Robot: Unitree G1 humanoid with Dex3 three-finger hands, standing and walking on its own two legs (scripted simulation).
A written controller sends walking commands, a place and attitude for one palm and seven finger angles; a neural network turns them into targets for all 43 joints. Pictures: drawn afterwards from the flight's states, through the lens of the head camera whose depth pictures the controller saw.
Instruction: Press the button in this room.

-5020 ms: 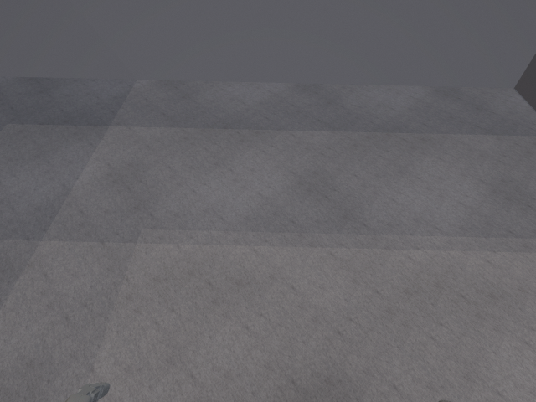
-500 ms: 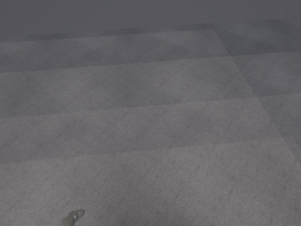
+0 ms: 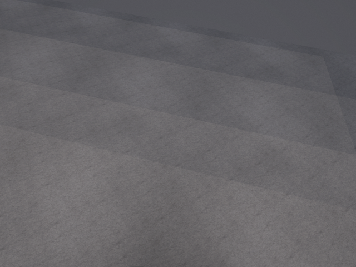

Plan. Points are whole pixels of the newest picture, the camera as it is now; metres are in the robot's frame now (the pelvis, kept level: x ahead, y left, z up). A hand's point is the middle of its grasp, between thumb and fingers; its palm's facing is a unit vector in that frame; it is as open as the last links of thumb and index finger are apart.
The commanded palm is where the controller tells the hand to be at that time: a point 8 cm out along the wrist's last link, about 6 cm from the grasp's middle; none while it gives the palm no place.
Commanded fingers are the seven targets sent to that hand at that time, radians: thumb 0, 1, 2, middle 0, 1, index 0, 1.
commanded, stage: turn or walk to find it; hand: left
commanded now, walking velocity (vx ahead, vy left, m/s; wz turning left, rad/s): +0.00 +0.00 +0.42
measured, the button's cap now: out of the picture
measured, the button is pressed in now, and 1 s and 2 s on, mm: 0 0 0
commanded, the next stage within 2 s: none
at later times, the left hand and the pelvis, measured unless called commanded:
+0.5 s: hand out of the picture +0.05 +0.20 -0.13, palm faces +0.17 -0.95 -0.27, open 7.4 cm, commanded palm none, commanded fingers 0.00 0.90 0.90 -0.20 -0.30 -0.20 -0.30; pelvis -0.04 -0.02 +0.01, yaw +10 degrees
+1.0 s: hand out of the picture -0.14 +0.18 -0.17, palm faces +0.46 -0.86 -0.23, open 7.3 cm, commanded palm none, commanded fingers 0.00 0.90 0.90 -0.20 -0.30 -0.20 -0.30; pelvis -0.08 -0.01 +0.00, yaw +25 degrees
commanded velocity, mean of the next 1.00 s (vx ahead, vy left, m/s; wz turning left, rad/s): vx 0.00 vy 0.00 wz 0.42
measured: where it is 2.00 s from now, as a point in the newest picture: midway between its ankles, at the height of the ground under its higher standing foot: outside the picture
